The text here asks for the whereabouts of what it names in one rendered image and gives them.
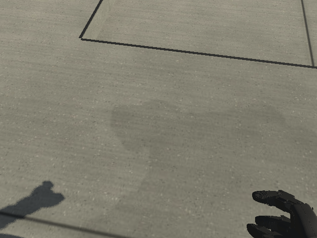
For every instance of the right robot hand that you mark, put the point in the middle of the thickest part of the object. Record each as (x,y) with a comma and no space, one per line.
(301,224)

